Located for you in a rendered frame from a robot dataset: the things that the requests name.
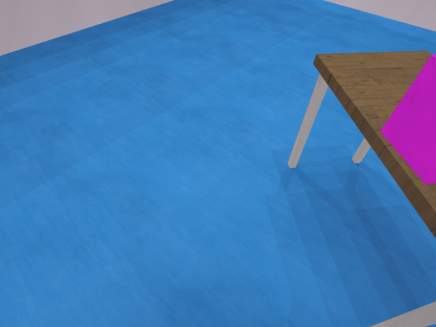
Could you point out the carton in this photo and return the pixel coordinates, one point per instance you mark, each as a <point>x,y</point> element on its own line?
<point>411,128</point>

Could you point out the table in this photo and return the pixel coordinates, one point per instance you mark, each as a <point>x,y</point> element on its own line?
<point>370,85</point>

